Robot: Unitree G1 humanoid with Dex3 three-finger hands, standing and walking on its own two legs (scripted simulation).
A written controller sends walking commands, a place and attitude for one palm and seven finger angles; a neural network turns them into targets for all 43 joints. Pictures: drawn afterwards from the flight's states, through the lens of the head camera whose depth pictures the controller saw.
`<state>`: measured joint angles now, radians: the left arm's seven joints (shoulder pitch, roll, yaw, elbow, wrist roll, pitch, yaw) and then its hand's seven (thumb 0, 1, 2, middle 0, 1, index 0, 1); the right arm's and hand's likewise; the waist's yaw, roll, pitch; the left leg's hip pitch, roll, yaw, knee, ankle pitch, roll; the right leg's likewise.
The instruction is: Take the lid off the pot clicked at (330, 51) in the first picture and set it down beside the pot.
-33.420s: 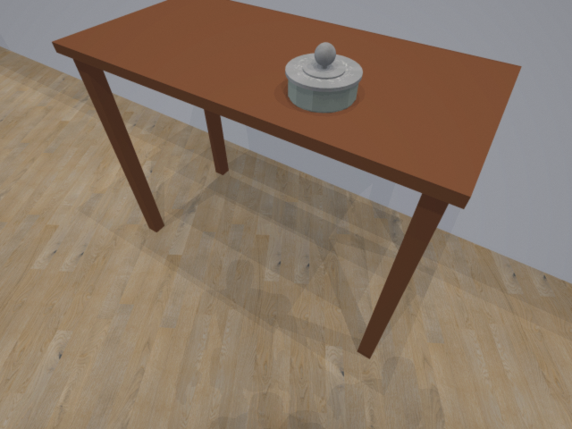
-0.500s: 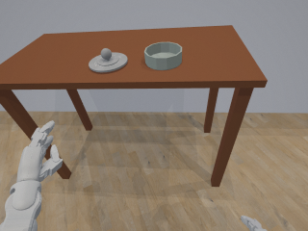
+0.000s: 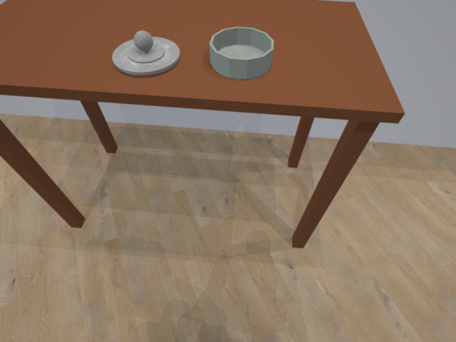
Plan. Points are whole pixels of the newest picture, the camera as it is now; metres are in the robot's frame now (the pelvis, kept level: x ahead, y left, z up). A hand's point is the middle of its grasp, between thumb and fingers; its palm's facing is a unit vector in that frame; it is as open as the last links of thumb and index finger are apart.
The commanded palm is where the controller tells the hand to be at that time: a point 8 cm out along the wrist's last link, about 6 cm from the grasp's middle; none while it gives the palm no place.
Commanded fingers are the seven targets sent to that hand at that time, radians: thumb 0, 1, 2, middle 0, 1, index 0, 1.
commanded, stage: stop stepping back and stand still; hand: left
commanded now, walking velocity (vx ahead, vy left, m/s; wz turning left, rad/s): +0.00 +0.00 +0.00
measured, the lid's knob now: (143, 40) +0.74 +0.25 +0.12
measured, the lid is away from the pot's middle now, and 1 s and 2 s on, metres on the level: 0.24 0.24 0.24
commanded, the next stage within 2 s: let the arm hang, fingers relaxed in 0.16 s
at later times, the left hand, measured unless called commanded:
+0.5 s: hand out of the picture +0.05 +0.19 -0.17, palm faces +0.00 -0.98 -0.21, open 7.2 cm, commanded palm none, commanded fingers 0.00 0.90 0.90 -0.20 -0.30 -0.20 -0.30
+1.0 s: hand out of the picture -0.02 +0.17 -0.18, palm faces +0.01 -0.99 -0.17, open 7.3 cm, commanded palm none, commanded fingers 0.00 0.90 0.90 -0.20 -0.30 -0.20 -0.30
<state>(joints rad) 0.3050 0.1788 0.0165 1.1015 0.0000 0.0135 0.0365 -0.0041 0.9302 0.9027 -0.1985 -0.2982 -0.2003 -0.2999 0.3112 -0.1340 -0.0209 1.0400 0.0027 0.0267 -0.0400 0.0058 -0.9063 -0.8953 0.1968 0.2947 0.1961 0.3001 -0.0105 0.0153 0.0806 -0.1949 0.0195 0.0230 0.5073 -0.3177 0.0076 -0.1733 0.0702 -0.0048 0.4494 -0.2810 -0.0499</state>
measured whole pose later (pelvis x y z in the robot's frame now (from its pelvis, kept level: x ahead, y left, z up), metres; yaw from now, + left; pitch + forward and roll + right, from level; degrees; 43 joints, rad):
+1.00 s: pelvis -0.01 +0.01 +0.00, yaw -1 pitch -1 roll +0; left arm 0.28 0.12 0.01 1.14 0.01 0.00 0.04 0.01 0.92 0.90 -0.20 -0.30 -0.20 -0.30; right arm 0.30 -0.11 -0.02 1.11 0.00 0.01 -0.04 0.00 -0.91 -0.90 0.20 0.29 0.20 0.30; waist -0.02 0.01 0.05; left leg -0.14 0.00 0.05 0.45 -0.28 0.02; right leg -0.14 0.05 0.02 0.42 -0.26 -0.04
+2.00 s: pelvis -0.01 +0.00 +0.00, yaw -1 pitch -1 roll +0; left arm 0.27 0.13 0.01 1.13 0.00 0.00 0.05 0.01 0.93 0.90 -0.20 -0.30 -0.20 -0.30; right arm 0.29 -0.11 -0.02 1.11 0.00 0.01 -0.04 0.00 -0.91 -0.90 0.20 0.29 0.20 0.30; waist -0.03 0.01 0.05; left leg -0.13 0.02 0.05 0.43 -0.28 0.01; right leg -0.14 0.07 0.02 0.41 -0.25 -0.05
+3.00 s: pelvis +0.00 +0.01 +0.00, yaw -2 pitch -1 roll +0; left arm 0.27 0.13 0.01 1.13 0.00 0.00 0.05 0.01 0.93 0.90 -0.20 -0.30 -0.20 -0.30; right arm 0.29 -0.11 -0.02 1.12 0.00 0.01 -0.05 0.00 -0.91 -0.90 0.20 0.29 0.20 0.30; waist -0.03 0.01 0.05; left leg -0.13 0.01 0.06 0.43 -0.28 0.02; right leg -0.13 0.06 0.03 0.41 -0.25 -0.04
